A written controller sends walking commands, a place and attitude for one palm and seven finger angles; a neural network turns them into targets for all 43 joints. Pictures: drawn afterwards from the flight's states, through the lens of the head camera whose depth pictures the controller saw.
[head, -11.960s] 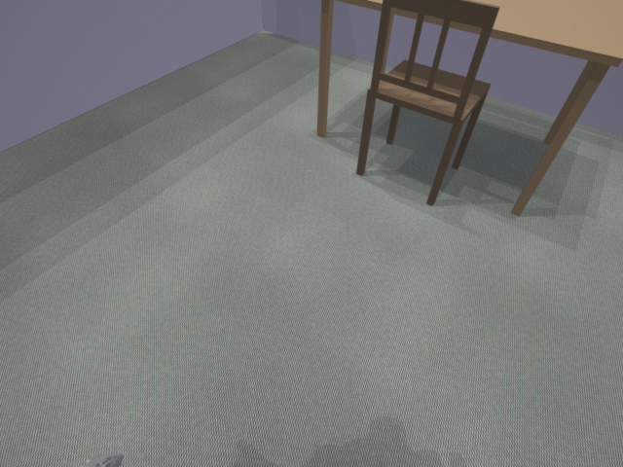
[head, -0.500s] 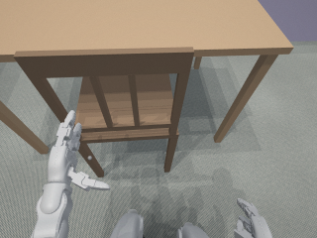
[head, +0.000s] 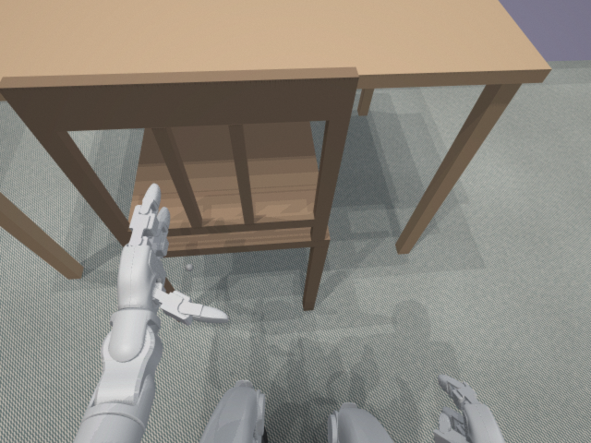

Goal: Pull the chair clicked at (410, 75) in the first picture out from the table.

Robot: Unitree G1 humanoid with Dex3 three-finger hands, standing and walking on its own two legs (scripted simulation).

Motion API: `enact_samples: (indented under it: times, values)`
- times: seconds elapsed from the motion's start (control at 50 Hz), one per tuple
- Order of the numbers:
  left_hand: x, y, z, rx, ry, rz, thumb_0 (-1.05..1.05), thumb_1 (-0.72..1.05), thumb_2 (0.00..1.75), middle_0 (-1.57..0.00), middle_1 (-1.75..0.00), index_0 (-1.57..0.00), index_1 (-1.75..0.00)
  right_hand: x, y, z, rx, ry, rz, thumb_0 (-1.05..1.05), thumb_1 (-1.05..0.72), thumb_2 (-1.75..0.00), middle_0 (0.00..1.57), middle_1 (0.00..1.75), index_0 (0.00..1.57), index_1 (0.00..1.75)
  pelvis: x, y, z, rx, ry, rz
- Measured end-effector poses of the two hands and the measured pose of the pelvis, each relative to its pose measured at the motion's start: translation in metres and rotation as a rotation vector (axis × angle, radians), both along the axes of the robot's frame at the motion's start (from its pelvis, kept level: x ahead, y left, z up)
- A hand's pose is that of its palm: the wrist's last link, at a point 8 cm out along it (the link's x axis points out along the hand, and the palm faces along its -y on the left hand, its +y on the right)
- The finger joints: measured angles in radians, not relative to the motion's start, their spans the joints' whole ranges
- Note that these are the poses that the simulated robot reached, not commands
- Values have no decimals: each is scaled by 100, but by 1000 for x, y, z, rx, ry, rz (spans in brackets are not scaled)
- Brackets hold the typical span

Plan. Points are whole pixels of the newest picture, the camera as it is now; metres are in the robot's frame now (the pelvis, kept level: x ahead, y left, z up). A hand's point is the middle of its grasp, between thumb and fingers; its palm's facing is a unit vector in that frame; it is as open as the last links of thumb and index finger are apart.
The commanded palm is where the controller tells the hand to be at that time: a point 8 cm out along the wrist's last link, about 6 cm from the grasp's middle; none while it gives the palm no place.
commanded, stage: aim the fingers beside a spindle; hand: left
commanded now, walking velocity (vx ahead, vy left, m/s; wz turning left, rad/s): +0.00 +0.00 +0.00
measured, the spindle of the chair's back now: (181, 181) +0.49 +0.20 +0.01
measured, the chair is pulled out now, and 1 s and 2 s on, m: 0.00 0.00 0.00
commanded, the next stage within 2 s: push the fingers through the gap in 0.82 s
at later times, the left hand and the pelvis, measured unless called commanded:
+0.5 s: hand (192, 261) +0.35 +0.16 +0.01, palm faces +0.11 -0.99 -0.03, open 16.9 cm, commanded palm +0.32 +0.20 +0.02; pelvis +0.00 +0.00 +0.00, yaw -1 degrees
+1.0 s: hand (191, 261) +0.35 +0.16 +0.01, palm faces +0.10 -0.99 -0.02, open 16.9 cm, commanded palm +0.33 +0.20 +0.02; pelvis +0.00 +0.01 -0.01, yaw +0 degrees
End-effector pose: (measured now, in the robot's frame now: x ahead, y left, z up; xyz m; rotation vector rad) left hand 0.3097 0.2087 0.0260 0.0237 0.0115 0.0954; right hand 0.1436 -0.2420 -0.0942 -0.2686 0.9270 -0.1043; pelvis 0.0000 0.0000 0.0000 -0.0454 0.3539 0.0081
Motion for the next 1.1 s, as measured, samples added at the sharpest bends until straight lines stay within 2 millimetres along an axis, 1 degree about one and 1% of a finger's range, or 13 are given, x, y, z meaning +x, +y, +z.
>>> enact_samples:
  times: [0.12, 0.28, 0.38, 0.54, 0.74, 0.84, 1.0, 1.1]
  values:
    - [10, 1, -3, 1, -7, 10, -2, -50, 30, -6, -8, -7, -8, -7, -3, -5, -1, 32, -14, 1, -90, -90, 21, 30, 20, 30, 1, -1, -3, 0, 12, -3]
    - [19, -7, -11, -8, 2, -4, -2, -50, 30, -6, -8, -6, -8, -15, -6, -12, -2, 74, -28, 1, -90, -90, 21, 30, 20, 30, 2, 0, -6, 0, 28, -8]
    - [17, -7, -9, -1, -5, 1, -2, -50, 30, -6, -8, -7, -8, -17, -5, -13, 8, 83, -40, 1, -90, -90, 20, 30, 20, 30, 3, 1, -6, 2, 27, -12]
    - [13, 2, -11, 1, 0, 18, -2, -50, 30, -6, -8, -7, -8, -14, -1, -13, 11, 82, -31, 1, -90, -90, 21, 30, 20, 30, 3, 2, -5, -1, 25, -8]
    - [10, -6, -9, -9, -9, -8, -2, -50, 30, -6, -8, -6, -8, -6, 2, -9, 8, 53, -21, 1, -90, -90, 21, 30, 20, 30, 1, 5, -5, -5, 20, -5]
    - [10, -3, -11, -3, -6, 7, -2, -50, 30, -6, -8, -7, -8, -5, 4, -9, 9, 48, -15, 1, -90, -90, 21, 30, 20, 30, 0, 6, -6, -7, 20, -5]
    - [14, 2, -10, -1, -14, 6, -2, -50, 30, -6, -8, -6, -8, -9, 6, -12, 7, 65, -15, 1, -90, -90, 21, 30, 20, 30, -1, 7, -7, -11, 22, -3]
    - [23, 4, -12, 1, -14, 8, -2, -50, 30, -6, -8, -6, -8, -14, 5, -14, -2, 80, -20, 1, -90, -90, 21, 30, 20, 30, -2, 8, -8, -14, 26, -2]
